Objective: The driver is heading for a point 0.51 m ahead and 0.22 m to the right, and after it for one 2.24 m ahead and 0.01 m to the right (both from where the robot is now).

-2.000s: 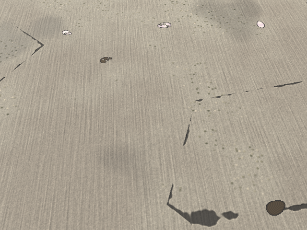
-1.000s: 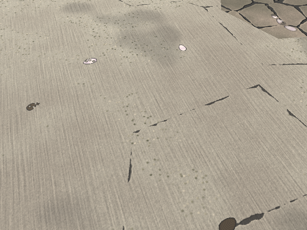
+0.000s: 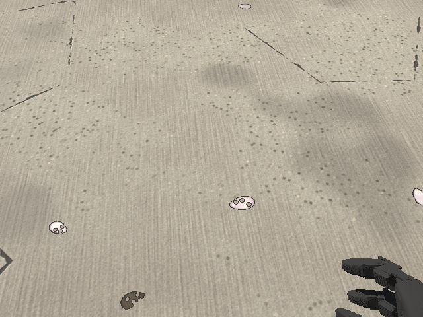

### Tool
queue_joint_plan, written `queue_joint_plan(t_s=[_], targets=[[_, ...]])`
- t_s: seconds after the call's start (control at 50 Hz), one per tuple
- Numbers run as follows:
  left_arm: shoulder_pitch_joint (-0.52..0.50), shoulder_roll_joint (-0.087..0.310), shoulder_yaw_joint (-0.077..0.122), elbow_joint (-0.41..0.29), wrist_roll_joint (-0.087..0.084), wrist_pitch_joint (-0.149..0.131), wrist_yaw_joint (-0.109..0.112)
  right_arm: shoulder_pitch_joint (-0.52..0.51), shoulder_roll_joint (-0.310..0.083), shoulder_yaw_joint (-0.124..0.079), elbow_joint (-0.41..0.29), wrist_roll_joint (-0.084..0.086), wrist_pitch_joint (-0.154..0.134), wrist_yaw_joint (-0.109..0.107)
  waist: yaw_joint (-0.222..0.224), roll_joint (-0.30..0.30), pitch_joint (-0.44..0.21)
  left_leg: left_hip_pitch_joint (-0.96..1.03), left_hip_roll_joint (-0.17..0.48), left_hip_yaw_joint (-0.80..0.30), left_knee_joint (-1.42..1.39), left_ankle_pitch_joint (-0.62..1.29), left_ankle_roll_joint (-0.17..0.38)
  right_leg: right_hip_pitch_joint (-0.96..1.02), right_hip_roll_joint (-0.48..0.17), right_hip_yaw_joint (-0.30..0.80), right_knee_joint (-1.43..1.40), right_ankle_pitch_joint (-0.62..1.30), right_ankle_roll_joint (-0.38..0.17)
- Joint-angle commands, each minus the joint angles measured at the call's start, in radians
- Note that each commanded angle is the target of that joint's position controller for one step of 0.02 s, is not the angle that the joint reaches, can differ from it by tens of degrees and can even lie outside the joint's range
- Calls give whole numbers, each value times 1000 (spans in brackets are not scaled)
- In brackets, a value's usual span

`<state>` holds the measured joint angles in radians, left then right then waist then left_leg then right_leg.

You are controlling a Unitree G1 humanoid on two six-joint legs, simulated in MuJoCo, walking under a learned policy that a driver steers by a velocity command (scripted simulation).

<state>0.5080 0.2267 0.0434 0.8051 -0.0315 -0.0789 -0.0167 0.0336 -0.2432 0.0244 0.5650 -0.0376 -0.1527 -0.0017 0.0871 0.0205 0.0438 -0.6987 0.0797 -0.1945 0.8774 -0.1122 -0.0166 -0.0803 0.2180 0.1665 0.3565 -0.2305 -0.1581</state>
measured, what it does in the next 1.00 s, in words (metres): walks ahead, turning right: left foot, then right foot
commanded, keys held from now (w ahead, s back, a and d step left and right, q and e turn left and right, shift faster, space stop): w+e+shift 0.50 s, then w+q+shift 0.50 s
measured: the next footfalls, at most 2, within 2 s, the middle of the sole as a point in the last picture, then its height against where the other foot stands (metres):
left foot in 0.16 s outside the picture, level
right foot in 0.64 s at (312, 271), level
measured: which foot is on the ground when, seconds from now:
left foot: up 0.00-0.14, down 0.16-0.64, up 0.66-1.00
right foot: down 0.00-0.16, up 0.18-0.62, down 0.64-1.00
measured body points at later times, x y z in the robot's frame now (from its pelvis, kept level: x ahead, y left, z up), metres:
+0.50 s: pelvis +0.43 +0.01 -0.02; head +0.44 -0.02 +0.43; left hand +0.77 +0.11 -0.06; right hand +0.26 -0.24 -0.14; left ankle +0.35 +0.19 -0.74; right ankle +0.55 -0.19 -0.66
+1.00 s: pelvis +0.81 -0.22 -0.02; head +0.83 -0.21 +0.43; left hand +0.93 +0.02 -0.15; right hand +0.87 -0.52 -0.11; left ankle +1.09 -0.19 -0.67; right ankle +0.63 -0.22 -0.74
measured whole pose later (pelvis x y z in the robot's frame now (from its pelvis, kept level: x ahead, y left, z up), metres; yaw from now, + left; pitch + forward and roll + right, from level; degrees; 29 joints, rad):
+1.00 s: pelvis +0.81 -0.22 -0.02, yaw -21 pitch -1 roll -3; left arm 0.40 0.26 0.06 0.82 0.02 -0.11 0.00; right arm 0.17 -0.29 -0.04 0.74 0.04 -0.05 0.04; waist 0.06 0.03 0.03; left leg -0.83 0.13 0.02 0.85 0.17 0.05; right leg 0.20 0.07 -0.26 0.22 -0.40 -0.02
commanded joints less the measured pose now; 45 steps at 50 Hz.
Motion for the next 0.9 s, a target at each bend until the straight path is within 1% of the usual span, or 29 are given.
queue_joint_plan(t_s=[0.02,0.1,0.12,0.14,0.16,0.18,0.2,0.22,0.24,0.26,0.3,0.34,0.42,0.46,0.48,0.5,0.56,0.6,0.62,0.64,0.66,0.68,0.7,0.72,0.74,0.76,0.78,0.82,0.9], targets=[[-87,173,48,-85,-17,-15,20,-112,-53,-24,-100,9,-9,-3,-12,-53,54,400,-114,147,-254,279,-43,-464,-155,231,-185,42,-75],[-47,153,50,-52,-29,2,27,-142,-139,-72,-123,66,-13,-12,-6,-107,12,412,-118,70,-437,216,-47,-182,-193,324,-23,81,-23],[-57,163,55,-52,-21,10,28,-91,-172,-92,-115,72,-19,-14,-43,-118,-29,460,-128,77,-450,154,-30,-116,-200,329,75,237,-5],[-88,181,60,-61,-10,18,24,47,-205,-115,-96,77,-25,-16,-134,-125,-128,601,-109,84,-440,110,0,-85,-184,292,253,402,29],[-139,151,45,-96,26,24,18,307,-229,-128,-56,80,-16,-23,-260,-134,-318,907,11,15,-311,-19,54,-198,-183,242,536,390,58],[36,-7,1,-125,16,15,12,436,-310,-141,-22,41,-4,-21,-177,258,-513,1301,305,-477,-379,-285,225,-535,-62,118,913,-288,100],[46,49,-21,-151,-44,13,17,447,-288,-143,12,50,3,2,-176,453,-551,1320,402,-827,-523,-717,275,-733,-168,47,1111,-302,104],[-74,129,-2,-143,-43,22,28,380,-187,-129,-17,48,16,-6,-219,277,-355,1181,319,-677,-565,-749,219,-812,-224,11,1142,-198,108],[-177,164,8,-160,-16,24,27,341,-158,-120,1,39,29,-10,-222,106,-207,1024,267,-477,-568,-534,176,-813,-250,-32,1112,-131,110],[-260,156,11,-185,7,23,20,324,-153,-117,23,23,35,-10,-210,2,-105,880,229,-338,-578,-319,163,-787,-283,-48,1071,-101,109],[-281,116,12,-217,-7,36,5,276,-114,-105,62,13,31,-6,-145,40,-20,704,179,-163,-624,-165,157,-724,-345,-47,1014,-75,104],[-282,80,2,-239,-22,59,-3,248,-80,-99,96,41,29,4,-108,64,4,638,172,-50,-657,-93,154,-740,-386,-57,993,-85,103],[-342,93,-8,-275,-3,58,-17,188,-152,-114,122,35,21,-2,-73,30,76,533,153,169,-739,65,148,-742,-397,-83,833,132,134],[-425,118,-3,-276,4,47,-30,234,-161,-114,146,29,20,-6,-120,-46,97,573,93,294,-753,146,110,-713,-351,-165,690,258,119],[-476,98,-12,-303,4,41,-40,262,-211,-122,156,32,19,-8,-129,-23,113,580,125,298,-769,160,106,-686,-355,-177,595,310,105],[-514,104,-11,-310,0,35,-50,280,-219,-122,169,35,21,-8,-140,-39,129,621,125,332,-771,235,91,-675,-340,-202,526,332,91],[-562,115,-4,-340,-1,15,-62,398,-281,-121,220,44,35,-7,-111,18,90,708,168,347,-694,886,106,-465,-193,-285,386,219,23],[-382,207,43,-316,-1,26,-47,387,-331,-121,242,47,60,-14,40,103,-37,774,220,326,-420,1213,138,-246,-145,-270,337,67,-31],[-141,256,75,-253,-2,39,-26,328,-328,-112,243,48,70,-16,185,103,-135,657,199,339,-162,1201,130,55,-160,-238,238,143,-65],[17,315,87,-192,-2,51,-5,362,-230,-82,227,33,65,-17,186,-36,-255,356,89,310,249,359,105,440,-328,-4,311,98,-71],[-16,362,78,-212,35,24,-9,551,-77,-32,203,77,30,3,37,-300,-509,58,-103,104,617,-403,93,688,-621,584,138,-260,-238],[10,246,64,-195,44,11,-12,379,-228,-70,199,122,6,6,131,-123,-465,-11,-69,1,644,-333,113,564,-586,618,-34,-451,-174],[-40,228,54,-173,44,-2,-11,266,-205,-71,146,144,4,4,94,-103,-225,-84,-39,36,609,-274,104,377,-568,477,-81,-398,-136],[-118,202,48,-155,41,-16,-14,240,-163,-60,140,124,11,-4,25,11,-101,-75,19,50,535,-207,92,200,-546,364,-110,-274,-106],[-184,146,36,-150,52,-28,-17,259,-155,-68,157,95,32,-6,-30,-2,-49,-24,61,55,489,-145,78,70,-510,242,-118,-187,-84],[-227,103,26,-147,64,-37,-19,328,-141,-72,184,94,61,0,-83,-41,-32,52,91,44,478,-102,68,-30,-484,142,-141,-131,-62],[-248,81,25,-135,55,-45,-23,359,-119,-74,201,94,86,1,-106,-62,-27,83,109,48,460,-92,59,-83,-469,62,-168,-81,-45],[-269,84,30,-108,41,-55,-24,338,-85,-72,203,94,118,2,-123,-57,34,48,130,54,425,-68,43,-155,-453,-90,-216,39,-5],[-272,106,33,-90,60,-64,2,203,-77,-67,151,78,111,9,-105,-51,102,-25,90,123,206,188,29,-164,-367,-323,-261,220,34]])
Keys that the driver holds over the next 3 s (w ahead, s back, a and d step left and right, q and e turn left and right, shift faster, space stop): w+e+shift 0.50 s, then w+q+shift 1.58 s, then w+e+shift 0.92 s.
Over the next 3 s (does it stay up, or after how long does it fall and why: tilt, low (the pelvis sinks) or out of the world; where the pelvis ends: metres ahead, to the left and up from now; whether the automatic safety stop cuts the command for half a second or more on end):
stays up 2.45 0.26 -0.03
